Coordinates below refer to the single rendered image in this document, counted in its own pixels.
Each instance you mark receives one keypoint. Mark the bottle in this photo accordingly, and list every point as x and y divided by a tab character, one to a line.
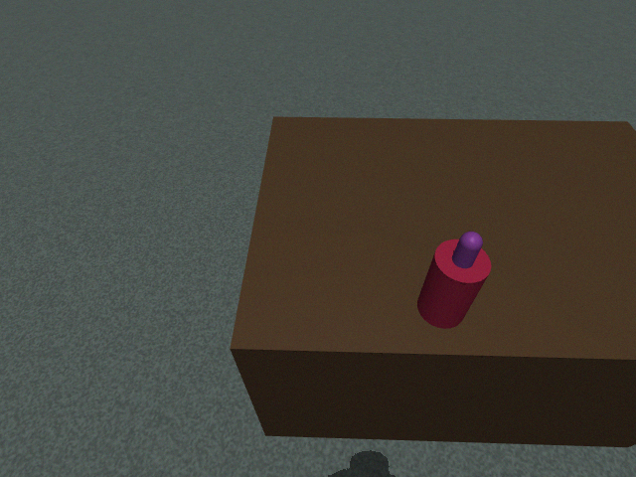
457	272

